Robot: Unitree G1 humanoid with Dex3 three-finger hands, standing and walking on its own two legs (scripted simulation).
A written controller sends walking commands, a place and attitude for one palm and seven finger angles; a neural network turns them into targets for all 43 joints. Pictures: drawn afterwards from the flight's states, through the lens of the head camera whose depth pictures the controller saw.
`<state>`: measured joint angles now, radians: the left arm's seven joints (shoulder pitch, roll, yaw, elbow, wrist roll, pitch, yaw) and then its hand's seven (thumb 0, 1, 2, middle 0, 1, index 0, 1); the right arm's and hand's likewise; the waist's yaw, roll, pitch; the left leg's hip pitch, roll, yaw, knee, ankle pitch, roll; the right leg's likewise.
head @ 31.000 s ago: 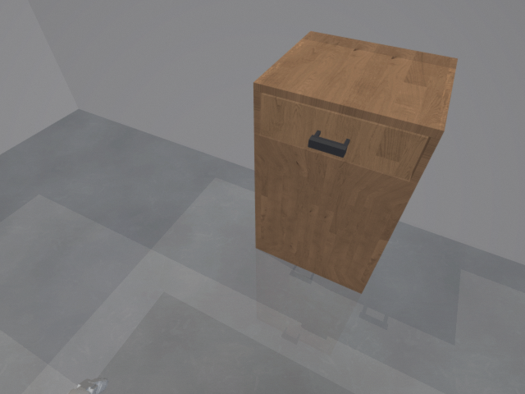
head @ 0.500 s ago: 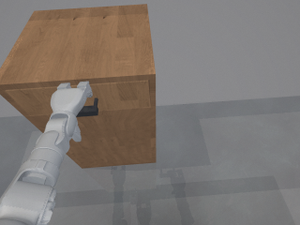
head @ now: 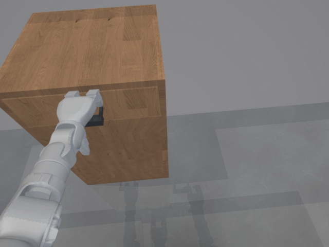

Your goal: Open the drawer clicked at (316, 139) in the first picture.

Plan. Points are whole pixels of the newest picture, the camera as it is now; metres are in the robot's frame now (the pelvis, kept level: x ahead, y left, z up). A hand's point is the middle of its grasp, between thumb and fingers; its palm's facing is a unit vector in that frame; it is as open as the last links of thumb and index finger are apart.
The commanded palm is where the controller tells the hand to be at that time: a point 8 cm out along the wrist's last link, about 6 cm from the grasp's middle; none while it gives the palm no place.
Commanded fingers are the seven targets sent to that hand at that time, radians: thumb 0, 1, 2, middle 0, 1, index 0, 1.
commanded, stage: re-aim the fingers above the handle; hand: left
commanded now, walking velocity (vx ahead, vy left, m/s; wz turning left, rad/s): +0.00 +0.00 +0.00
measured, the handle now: (87, 115) +0.50 +0.25 -0.03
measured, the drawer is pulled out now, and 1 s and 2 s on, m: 0.00 0.00 0.00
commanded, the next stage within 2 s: lower the fingers behind the handle in 1.48 s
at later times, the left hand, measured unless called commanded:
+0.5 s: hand (90, 116) +0.45 +0.21 +0.03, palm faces -0.03 -0.03 -1.00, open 13.8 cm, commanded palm +0.43 +0.24 +0.09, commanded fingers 0.00 -0.50 0.30 -0.30 -1.20 -0.30 -1.20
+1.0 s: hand (72, 122) +0.44 +0.26 +0.02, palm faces -0.16 +0.02 -0.99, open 13.8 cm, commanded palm +0.44 +0.25 +0.08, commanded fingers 0.00 -0.50 0.30 -0.30 -1.20 -0.30 -1.20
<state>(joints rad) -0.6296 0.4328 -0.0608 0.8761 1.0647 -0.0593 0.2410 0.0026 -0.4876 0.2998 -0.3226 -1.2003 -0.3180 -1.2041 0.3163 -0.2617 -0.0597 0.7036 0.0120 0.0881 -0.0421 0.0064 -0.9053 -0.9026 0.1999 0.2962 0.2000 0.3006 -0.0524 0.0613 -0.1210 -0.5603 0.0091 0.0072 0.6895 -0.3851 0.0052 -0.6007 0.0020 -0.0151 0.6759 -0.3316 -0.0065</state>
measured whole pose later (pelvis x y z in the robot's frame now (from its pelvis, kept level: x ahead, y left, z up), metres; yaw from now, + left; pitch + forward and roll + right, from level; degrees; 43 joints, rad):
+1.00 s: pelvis -0.01 +0.00 +0.00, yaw +0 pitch +17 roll -1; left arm -0.74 0.54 -0.04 1.00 1.07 -0.09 0.20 0.00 -0.49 0.30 -0.32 -1.20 -0.33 -1.21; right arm 0.35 -0.28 -0.06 0.70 0.02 0.07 -0.06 0.01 -0.90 -0.90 0.20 0.30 0.20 0.30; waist -0.07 0.05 -0.11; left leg -0.65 0.01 0.00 0.73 -0.38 0.01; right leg -0.68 0.00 -0.02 0.70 -0.32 0.00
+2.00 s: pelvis -0.03 +0.01 -0.01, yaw -1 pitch +19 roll -1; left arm -0.79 0.53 0.00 1.06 1.09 -0.07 0.31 0.00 -0.49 0.30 -0.34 -1.21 -0.32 -1.24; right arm 0.33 -0.28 -0.04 0.71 0.01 0.09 -0.03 0.00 -0.91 -0.90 0.20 0.30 0.20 0.30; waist -0.10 0.05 -0.14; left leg -0.74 0.01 0.02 0.80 -0.39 0.02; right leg -0.78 0.01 0.00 0.76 -0.32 0.00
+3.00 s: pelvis -0.04 +0.02 -0.05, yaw +0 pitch +26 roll -3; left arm -0.81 0.56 0.01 1.07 1.12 -0.10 0.37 0.00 -0.49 0.30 -0.33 -1.21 -0.31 -1.22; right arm 0.36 -0.26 -0.05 0.75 -0.03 0.04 -0.02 0.00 -0.90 -0.90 0.20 0.30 0.20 0.30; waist -0.10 0.05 -0.16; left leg -1.02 0.01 -0.02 1.05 -0.48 0.02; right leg -1.03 0.00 -0.03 0.97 -0.39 0.01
